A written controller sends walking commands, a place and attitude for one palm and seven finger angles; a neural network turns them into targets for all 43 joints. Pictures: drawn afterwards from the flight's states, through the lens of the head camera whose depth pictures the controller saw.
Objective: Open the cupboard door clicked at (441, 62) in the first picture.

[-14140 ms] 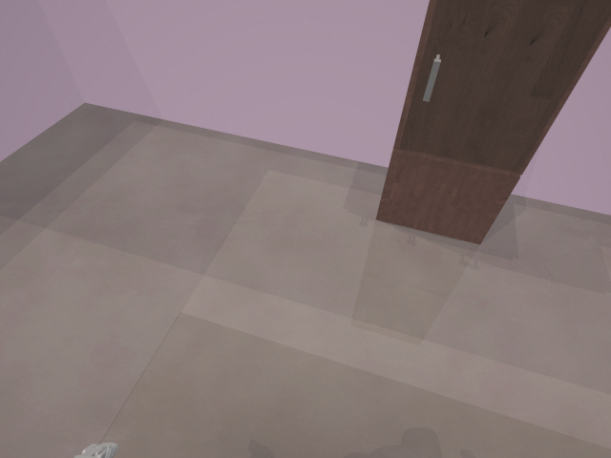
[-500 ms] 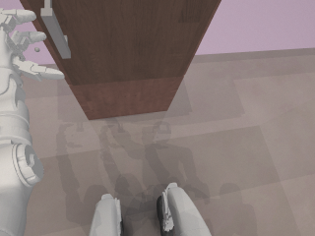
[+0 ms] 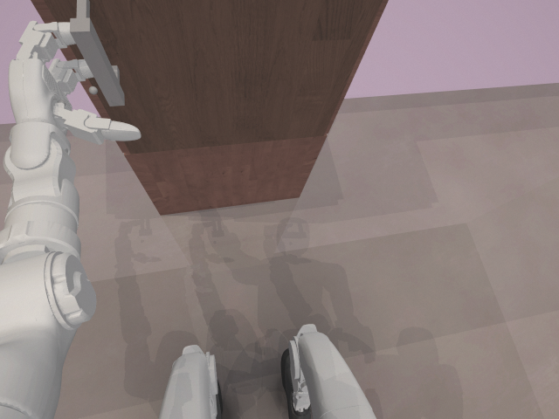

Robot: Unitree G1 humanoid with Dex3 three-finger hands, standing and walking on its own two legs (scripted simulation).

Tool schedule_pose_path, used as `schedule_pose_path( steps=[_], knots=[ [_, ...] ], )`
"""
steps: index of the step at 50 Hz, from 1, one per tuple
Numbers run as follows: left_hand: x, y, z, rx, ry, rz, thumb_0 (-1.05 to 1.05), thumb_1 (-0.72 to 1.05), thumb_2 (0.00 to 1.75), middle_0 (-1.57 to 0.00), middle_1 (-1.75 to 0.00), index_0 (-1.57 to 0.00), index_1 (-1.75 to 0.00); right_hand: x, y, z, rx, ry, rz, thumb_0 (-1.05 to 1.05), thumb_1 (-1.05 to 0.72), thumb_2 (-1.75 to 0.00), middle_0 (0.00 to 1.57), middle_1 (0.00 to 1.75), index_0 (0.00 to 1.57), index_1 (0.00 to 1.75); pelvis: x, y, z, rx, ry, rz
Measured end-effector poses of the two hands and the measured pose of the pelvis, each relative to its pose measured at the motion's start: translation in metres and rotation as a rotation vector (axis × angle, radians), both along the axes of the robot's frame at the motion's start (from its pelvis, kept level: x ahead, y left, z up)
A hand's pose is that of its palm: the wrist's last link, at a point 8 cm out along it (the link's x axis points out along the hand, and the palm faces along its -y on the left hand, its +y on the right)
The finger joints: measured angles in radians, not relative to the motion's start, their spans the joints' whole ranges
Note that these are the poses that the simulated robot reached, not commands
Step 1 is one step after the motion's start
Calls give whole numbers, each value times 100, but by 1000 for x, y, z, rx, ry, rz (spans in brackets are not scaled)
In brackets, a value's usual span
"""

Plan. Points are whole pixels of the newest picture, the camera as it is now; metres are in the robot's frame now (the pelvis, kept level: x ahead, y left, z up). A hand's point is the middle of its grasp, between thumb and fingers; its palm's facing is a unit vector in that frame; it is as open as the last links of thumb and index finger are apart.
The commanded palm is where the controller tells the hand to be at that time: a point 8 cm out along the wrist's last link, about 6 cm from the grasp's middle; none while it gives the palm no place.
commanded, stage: slide the fingers in behind the handle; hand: left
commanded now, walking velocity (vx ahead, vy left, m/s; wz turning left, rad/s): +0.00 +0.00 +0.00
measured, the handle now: (101, 55) +0.59 +0.18 +0.06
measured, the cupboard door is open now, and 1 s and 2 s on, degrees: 0 0 4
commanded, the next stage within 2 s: close the thumb around the handle in 0.80 s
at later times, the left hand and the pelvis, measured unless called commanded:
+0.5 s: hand (125, 89) +0.54 +0.15 +0.06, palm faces +0.08 -1.00 -0.01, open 14.0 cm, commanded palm +0.51 +0.19 +0.05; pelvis +0.00 +0.00 +0.00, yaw +0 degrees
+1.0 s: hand (122, 90) +0.54 +0.15 +0.06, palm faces +0.09 -1.00 -0.02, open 13.8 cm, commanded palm +0.51 +0.19 +0.05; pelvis +0.00 -0.01 +0.00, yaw +1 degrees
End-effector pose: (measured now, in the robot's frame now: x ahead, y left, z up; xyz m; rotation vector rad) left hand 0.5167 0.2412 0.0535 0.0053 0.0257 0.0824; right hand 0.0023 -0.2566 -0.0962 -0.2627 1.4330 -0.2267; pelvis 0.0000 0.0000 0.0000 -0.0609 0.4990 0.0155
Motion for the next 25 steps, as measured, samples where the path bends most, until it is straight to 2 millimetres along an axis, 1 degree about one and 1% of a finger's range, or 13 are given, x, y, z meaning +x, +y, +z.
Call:
schedule_pose_path(
  steps=[7, 13, 19, 23, 25],
  knots=[
    [-2, -6, 3, 7, -20, -3, -1, -50, 30, -30, -120, -30, -120, -1, 0, 1, 5, 1, -8, 0, -90, -90, 20, 29, 20, 30, 1, 0, 2, 2, -4, -2],
    [-5, -14, 2, 0, -2, -3, -1, -50, 30, -30, -120, -30, -120, 0, 1, 2, 11, -2, -1, 0, -90, -90, 20, 30, 20, 30, 2, 0, 4, 4, -11, 3],
    [-4, -28, 5, 6, -27, -12, -1, -50, 30, -30, -120, -30, -120, 1, 1, 1, 15, -6, 5, 0, -90, -90, 20, 29, 20, 30, 2, 0, 3, 6, -11, 6],
    [-2, -37, 3, 8, -13, -15, -1, -50, 30, -30, -120, -30, -120, 0, 2, -1, 20, -8, 4, 0, -90, -90, 20, 29, 20, 30, 1, 0, 2, 8, -12, 5],
    [-1, -39, 3, 6, -13, -4, -1, -50, 30, -30, -120, -30, -120, 0, 2, -2, 21, -11, 0, 0, -90, -90, 20, 29, 20, 30, 1, -1, 2, 10, -11, 1]
  ],
)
